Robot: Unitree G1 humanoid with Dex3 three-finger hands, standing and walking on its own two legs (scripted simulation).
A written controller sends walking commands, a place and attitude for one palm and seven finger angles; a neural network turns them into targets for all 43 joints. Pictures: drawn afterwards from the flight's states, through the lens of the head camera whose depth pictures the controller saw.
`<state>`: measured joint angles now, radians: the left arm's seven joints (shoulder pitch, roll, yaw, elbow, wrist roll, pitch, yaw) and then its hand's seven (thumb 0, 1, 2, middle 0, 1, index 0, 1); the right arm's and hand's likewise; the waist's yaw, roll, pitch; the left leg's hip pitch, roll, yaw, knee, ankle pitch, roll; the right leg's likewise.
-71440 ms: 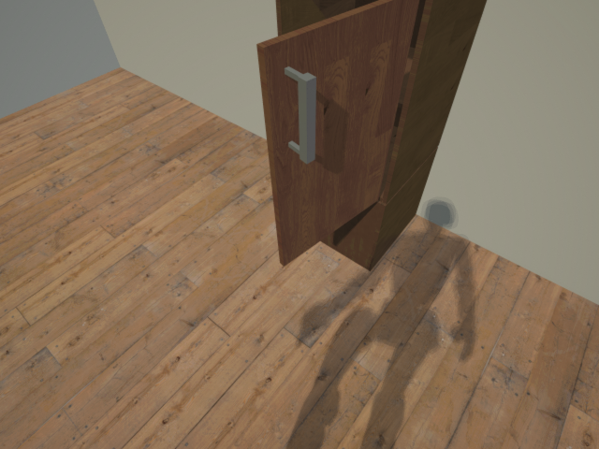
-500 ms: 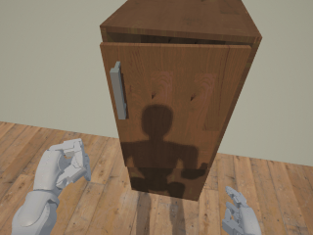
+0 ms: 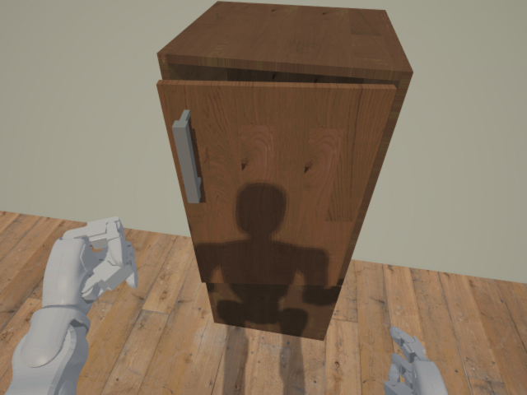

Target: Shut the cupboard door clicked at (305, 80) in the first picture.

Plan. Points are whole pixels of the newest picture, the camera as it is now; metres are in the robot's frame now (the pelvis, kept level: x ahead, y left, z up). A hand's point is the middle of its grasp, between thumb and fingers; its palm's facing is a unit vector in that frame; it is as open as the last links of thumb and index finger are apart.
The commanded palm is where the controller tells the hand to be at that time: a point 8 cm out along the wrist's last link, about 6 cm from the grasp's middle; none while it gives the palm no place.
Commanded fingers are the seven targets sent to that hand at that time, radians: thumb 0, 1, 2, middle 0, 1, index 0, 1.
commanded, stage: raise the hand and make a fist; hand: left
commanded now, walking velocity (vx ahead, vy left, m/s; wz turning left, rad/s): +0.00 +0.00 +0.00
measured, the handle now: (190, 158) +0.47 +0.19 +0.13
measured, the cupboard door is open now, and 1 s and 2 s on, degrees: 8 8 5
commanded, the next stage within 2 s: bring the fist close to the handle in 0.02 s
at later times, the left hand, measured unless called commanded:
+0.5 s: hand (166, 237) +0.29 +0.17 +0.12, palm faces +0.05 -1.00 -0.02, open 3.1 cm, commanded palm +0.27 +0.22 +0.14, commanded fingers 0.00 0.90 0.90 -1.30 -1.50 -1.30 -1.50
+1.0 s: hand (188, 198) +0.36 +0.16 +0.14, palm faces +0.09 -1.00 +0.00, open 3.2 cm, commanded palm +0.34 +0.20 +0.14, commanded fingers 0.00 0.90 0.90 -1.30 -1.50 -1.30 -1.50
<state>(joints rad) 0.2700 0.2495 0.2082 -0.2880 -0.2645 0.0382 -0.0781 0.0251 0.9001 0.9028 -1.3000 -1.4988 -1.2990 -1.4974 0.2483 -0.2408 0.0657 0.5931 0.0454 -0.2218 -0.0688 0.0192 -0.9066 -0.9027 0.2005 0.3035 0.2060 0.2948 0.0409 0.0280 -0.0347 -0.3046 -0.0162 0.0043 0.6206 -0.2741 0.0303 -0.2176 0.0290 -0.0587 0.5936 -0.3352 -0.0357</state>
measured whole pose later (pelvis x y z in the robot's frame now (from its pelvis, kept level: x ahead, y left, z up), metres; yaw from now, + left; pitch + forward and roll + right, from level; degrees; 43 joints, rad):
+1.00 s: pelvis +0.02 +0.00 +0.00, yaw -1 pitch +0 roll +0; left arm -0.15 0.20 0.14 0.06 -0.20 0.08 0.00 0.02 0.90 0.90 -1.30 -1.50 -1.30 -1.50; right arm 0.21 -0.24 0.06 0.62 0.04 -0.12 -0.06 0.02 -0.91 -0.90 0.20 0.30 0.21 0.29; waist 0.01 0.03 -0.03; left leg -0.31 -0.02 0.02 0.61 -0.30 0.03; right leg -0.24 0.03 -0.04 0.60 -0.36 -0.04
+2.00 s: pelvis +0.01 +0.00 +0.00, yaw -1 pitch +2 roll +0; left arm -0.53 0.27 0.17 0.59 -0.20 -0.05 -0.10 0.04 0.91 0.92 -1.31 -1.50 -1.30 -1.50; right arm 0.25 -0.26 0.05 0.65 0.06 -0.06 -0.07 0.02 -0.91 -0.90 0.20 0.30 0.21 0.29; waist -0.03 0.03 -0.02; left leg -0.37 -0.01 0.02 0.61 -0.28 0.03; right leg -0.30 0.03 -0.04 0.59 -0.34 -0.04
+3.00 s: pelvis -0.03 +0.00 -0.02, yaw -1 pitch +7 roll -1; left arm -0.94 0.30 0.19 1.13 -0.15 -0.24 0.06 0.02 0.90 0.90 -1.33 -1.50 -1.32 -1.50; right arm 0.38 -0.26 0.03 0.72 0.03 -0.14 -0.02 0.01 -0.91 -0.90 0.20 0.30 0.21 0.29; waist -0.11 0.04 -0.05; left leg -0.61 -0.01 0.00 0.74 -0.26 0.03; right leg -0.53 0.04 -0.06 0.73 -0.33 -0.04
